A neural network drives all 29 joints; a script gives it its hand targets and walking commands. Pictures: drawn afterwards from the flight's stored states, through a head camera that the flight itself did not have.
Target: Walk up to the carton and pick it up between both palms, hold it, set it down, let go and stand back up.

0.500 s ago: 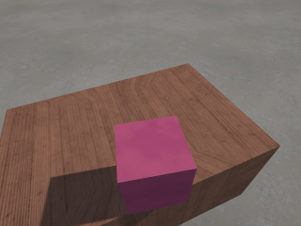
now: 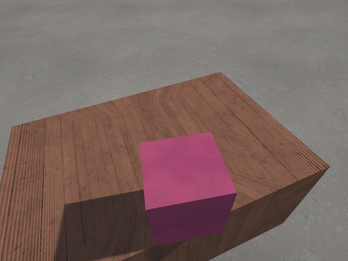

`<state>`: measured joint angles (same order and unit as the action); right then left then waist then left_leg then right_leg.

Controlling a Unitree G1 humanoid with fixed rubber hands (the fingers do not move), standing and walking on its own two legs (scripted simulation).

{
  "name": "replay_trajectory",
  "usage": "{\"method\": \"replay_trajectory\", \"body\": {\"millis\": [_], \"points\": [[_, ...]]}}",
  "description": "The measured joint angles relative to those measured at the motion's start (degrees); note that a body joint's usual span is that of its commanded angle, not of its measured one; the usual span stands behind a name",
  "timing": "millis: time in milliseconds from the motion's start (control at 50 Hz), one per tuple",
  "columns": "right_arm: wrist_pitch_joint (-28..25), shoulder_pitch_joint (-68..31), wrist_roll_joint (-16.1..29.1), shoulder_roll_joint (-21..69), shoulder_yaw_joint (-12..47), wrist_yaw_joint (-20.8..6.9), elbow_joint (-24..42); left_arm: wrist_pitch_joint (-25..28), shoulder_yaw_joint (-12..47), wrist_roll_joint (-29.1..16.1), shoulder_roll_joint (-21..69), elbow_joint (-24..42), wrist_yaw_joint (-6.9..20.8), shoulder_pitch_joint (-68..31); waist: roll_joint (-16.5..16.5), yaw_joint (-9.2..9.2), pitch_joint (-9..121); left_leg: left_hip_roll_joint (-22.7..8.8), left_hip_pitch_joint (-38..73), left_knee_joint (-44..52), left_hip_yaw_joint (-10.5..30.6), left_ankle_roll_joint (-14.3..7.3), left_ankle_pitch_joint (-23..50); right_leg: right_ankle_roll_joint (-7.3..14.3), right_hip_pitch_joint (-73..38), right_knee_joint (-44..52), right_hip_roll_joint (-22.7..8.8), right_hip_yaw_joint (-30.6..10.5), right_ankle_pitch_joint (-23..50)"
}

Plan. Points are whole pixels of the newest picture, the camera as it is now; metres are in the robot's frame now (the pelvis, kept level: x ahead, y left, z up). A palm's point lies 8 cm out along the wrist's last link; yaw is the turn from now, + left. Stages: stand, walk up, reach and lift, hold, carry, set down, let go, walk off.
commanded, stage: stand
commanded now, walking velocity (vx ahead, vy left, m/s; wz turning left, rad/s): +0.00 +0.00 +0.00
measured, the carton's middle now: (183, 189) +0.35 -0.01 -0.09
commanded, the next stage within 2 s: none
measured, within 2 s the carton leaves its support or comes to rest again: neither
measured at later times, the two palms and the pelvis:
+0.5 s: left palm out of the picture -0.02 +0.20 -0.15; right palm out of the picture -0.04 -0.19 -0.15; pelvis +0.01 +0.01 +0.00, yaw +0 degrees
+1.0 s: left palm out of the picture +0.01 +0.21 -0.15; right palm out of the picture -0.03 -0.19 -0.16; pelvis +0.02 +0.01 +0.00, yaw +1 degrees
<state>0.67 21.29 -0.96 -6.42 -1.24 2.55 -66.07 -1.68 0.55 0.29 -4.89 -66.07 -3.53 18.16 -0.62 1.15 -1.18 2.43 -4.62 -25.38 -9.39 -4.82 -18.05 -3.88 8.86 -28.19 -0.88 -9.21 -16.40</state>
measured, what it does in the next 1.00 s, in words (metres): stands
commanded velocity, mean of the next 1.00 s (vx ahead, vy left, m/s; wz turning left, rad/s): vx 0.00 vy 0.00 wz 0.00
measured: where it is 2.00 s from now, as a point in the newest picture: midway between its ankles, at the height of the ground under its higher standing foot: outside the picture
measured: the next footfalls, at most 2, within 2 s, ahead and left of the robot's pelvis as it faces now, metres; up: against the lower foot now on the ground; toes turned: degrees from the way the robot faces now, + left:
none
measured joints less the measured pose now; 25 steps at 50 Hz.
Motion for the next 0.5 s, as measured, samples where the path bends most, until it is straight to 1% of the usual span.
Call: {"method": "replay_trajectory", "body": {"millis": [120,340,420,500], "points": [[-0.2,-0.1,0.2,0.1,0.1,0.0,0.3,-0.1,0.1,-0.1,0.2,-0.7,0.0,0.1,0.4,-0.24,0.4,0.4,0.0,0.4,0.0,-0.3,0.0,-0.3,0.1,0.1,-0.4,0.1,-0.2],[-0.3,-1.1,0.1,0.1,0.0,0.3,0.8,0.1,0.4,0.0,0.1,-1.2,-0.4,-0.3,0.5,0.22,-0.3,0.7,-0.2,-0.3,0.1,-0.7,-0.8,-0.7,0.0,-0.1,-0.8,0.3,-0.8],[-0.2,-0.7,0.2,0.4,0.1,0.1,0.5,0.0,0.4,0.0,0.1,-1.2,-0.4,-0.5,0.7,-0.14,-0.6,0.7,-0.2,-0.4,-0.2,-0.8,-1.2,-0.9,0.1,-0.2,-0.9,0.1,-1.0],[-0.6,-0.2,0.2,0.5,0.1,0.1,0.7,-0.3,0.4,-0.1,0.3,-1.6,-0.2,-0.5,0.6,0.00,-0.7,1.0,-0.3,-0.2,-0.2,-1.0,-1.4,-1.1,0.4,-0.3,-1.2,0.2,-1.3]]}}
